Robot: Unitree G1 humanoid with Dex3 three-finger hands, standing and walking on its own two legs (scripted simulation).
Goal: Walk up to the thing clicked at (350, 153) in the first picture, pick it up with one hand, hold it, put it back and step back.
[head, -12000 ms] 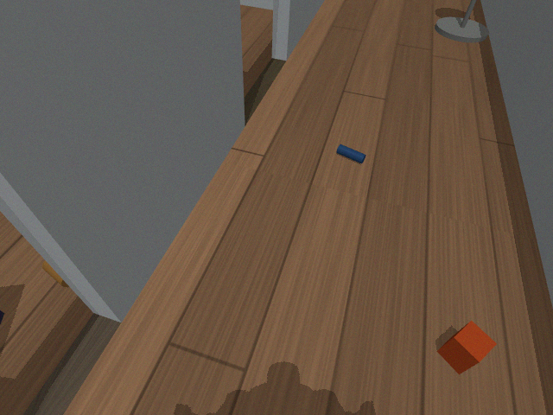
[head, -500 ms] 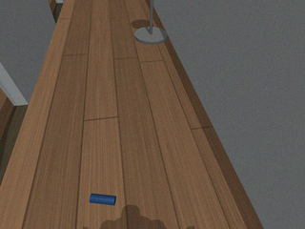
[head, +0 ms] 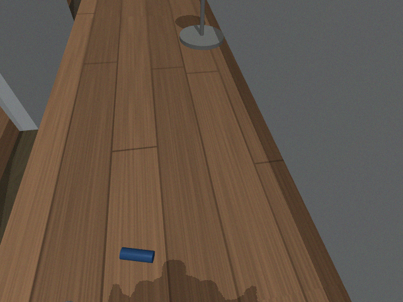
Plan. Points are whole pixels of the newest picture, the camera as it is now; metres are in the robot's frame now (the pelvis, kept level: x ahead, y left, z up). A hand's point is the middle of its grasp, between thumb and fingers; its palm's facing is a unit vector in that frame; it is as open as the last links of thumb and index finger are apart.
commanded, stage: rise first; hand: left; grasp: from above
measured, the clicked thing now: (137, 255) +0.43 +0.27 -0.75
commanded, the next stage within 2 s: none
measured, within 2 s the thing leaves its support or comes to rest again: neither
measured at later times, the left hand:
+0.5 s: hand out of the picture +0.13 +0.26 -0.21, palm faces -0.13 -0.90 -0.41, open 13.6 cm
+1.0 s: hand out of the picture +0.13 +0.29 -0.29, palm faces -0.32 -0.77 -0.55, open 13.9 cm
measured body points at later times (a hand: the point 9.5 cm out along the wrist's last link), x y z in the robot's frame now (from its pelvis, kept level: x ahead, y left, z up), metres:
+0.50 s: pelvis -0.01 +0.01 -0.06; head +0.08 +0.03 +0.38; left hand +0.14 +0.31 -0.18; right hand +0.13 -0.25 -0.16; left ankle +0.00 +0.13 -0.75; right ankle -0.01 -0.13 -0.75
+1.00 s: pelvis -0.03 +0.01 -0.15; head +0.10 +0.03 +0.28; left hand +0.15 +0.33 -0.26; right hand +0.16 -0.24 -0.23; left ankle +0.00 +0.13 -0.75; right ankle -0.01 -0.13 -0.75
